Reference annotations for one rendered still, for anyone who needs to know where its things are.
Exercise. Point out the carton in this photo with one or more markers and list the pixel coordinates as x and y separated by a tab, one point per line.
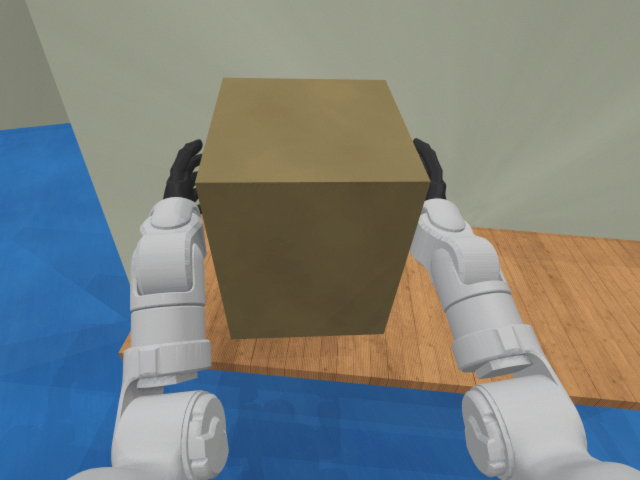
310	191

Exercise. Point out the right robot forearm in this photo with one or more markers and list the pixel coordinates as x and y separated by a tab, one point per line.
489	335

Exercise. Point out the left robot upper arm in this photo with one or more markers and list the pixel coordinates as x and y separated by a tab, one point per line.
174	436

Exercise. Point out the table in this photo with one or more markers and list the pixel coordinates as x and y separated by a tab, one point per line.
580	294

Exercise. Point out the right robot upper arm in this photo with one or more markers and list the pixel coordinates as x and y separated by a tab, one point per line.
526	429

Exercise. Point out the left robot hand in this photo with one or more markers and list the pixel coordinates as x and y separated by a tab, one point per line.
182	178

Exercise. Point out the right robot hand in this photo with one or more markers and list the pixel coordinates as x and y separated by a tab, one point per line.
431	164

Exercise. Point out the left robot forearm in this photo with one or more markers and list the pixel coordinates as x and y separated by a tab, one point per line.
167	296

